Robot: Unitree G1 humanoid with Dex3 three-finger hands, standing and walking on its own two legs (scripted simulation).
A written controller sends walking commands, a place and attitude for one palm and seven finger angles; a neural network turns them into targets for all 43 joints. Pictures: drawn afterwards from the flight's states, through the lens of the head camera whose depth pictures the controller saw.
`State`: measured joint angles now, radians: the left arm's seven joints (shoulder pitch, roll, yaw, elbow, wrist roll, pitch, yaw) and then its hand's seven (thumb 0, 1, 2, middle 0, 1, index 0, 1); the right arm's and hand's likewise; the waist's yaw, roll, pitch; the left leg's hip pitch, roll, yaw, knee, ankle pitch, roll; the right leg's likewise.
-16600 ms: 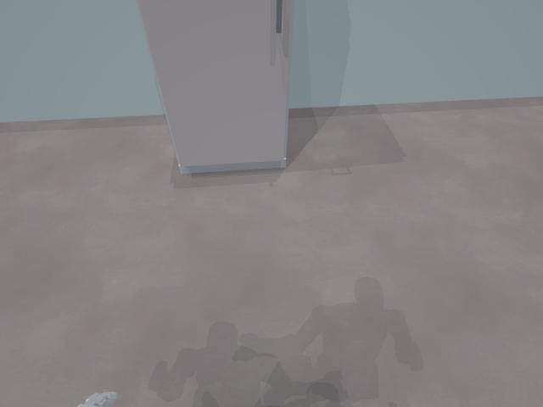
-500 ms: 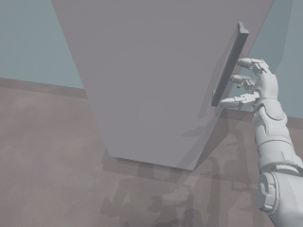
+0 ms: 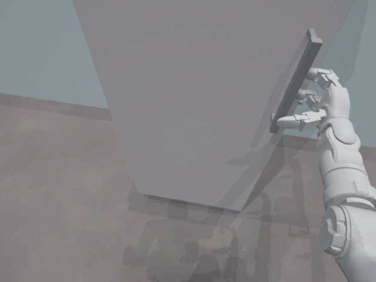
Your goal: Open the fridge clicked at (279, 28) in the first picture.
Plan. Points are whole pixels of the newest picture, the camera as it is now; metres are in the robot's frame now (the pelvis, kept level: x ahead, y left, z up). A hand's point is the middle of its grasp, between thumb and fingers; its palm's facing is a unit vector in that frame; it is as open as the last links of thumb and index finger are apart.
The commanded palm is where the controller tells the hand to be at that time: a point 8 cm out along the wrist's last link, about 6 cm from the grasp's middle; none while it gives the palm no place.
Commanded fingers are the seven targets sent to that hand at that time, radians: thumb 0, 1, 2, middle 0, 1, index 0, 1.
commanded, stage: feel for the door with the fingertips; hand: right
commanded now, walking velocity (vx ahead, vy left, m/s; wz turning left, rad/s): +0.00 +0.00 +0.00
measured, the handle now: (289, 88) +0.53 -0.15 +0.14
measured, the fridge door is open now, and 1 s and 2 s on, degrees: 0 0 0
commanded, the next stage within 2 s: slide the fingers in behind the handle in 0.28 s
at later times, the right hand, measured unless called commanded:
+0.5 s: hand (307, 97) +0.49 -0.18 +0.16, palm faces +0.04 +1.00 +0.02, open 13.7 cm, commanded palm +0.47 -0.22 +0.15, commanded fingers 0.00 0.50 -0.30 0.30 1.20 0.30 1.20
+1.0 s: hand (290, 100) +0.49 -0.15 +0.14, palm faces +0.06 +1.00 -0.01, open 13.9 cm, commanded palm +0.46 -0.20 +0.15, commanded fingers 0.00 0.50 -0.30 0.30 1.20 0.30 1.20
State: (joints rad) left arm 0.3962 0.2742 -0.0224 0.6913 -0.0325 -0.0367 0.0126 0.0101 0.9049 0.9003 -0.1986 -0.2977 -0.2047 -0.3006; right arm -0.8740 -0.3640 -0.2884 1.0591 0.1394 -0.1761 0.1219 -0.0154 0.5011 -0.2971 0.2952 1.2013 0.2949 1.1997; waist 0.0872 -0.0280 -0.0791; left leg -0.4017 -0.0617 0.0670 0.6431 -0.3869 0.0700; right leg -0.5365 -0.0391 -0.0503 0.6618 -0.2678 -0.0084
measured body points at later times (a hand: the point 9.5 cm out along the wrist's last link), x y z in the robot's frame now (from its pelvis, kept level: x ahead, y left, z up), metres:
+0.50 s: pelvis +0.00 -0.02 +0.00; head +0.05 -0.02 +0.44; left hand +0.02 +0.25 -0.12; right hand +0.48 -0.23 +0.16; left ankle -0.04 +0.07 -0.72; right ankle +0.04 -0.12 -0.72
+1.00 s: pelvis +0.00 -0.02 -0.01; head +0.05 -0.02 +0.44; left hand +0.02 +0.23 -0.13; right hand +0.48 -0.20 +0.15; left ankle -0.04 +0.07 -0.72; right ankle +0.04 -0.12 -0.72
